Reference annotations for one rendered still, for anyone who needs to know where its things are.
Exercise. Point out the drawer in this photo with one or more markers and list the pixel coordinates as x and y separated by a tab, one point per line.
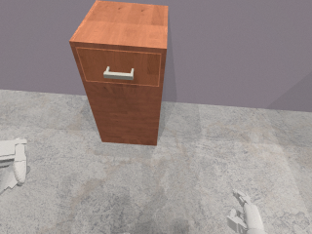
95	61

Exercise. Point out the robot right hand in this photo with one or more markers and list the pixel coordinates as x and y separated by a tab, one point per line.
242	220

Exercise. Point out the robot left hand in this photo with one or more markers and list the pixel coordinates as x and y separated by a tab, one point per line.
13	157

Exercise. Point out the cabinet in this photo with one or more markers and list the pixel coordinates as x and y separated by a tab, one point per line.
124	113

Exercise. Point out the handle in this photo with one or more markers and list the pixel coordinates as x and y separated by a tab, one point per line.
118	75

